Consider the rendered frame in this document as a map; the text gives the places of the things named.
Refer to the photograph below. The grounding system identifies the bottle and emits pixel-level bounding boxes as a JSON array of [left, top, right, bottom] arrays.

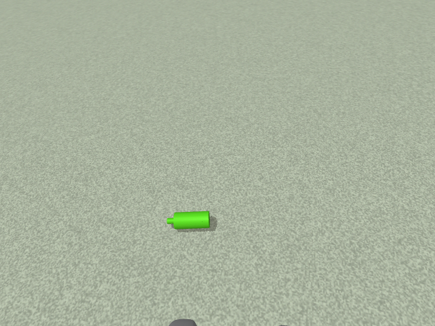
[[167, 211, 210, 230]]

